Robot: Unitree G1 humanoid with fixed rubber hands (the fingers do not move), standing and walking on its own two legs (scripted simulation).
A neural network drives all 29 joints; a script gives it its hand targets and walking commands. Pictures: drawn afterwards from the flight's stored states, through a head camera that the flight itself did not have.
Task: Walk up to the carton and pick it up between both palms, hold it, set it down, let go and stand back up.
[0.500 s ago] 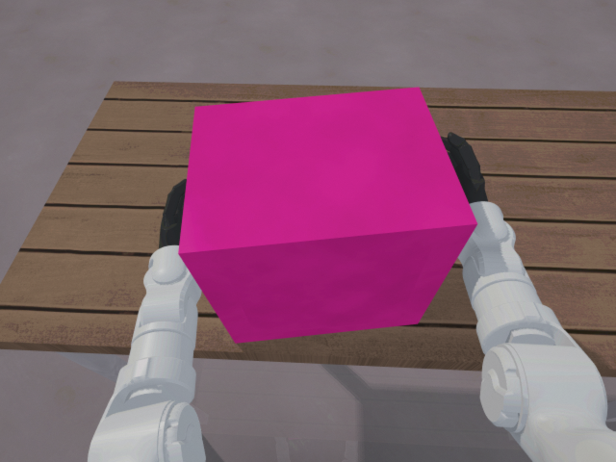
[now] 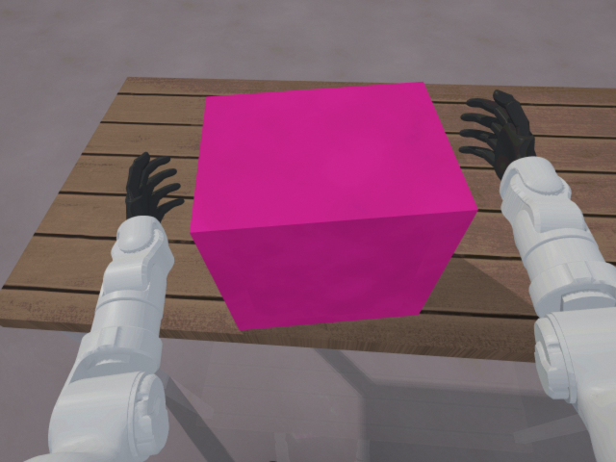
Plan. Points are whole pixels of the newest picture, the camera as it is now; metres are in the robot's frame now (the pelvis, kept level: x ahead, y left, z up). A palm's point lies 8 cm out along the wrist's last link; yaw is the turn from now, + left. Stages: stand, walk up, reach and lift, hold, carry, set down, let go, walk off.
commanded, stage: set down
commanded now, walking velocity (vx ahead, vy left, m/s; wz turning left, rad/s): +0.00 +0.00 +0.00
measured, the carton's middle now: (323, 217) +0.44 +0.07 +0.02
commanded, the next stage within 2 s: none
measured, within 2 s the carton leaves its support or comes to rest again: neither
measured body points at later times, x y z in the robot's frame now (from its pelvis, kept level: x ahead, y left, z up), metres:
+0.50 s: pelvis -0.03 +0.02 +0.00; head +0.02 +0.01 +0.44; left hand +0.32 +0.28 +0.08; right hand +0.39 -0.21 +0.05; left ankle +0.02 +0.14 -0.74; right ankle -0.02 -0.08 -0.74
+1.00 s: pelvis -0.04 +0.02 +0.00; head +0.00 +0.06 +0.45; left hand +0.27 +0.28 +0.03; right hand +0.32 -0.24 +0.05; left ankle +0.02 +0.14 -0.74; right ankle -0.02 -0.08 -0.74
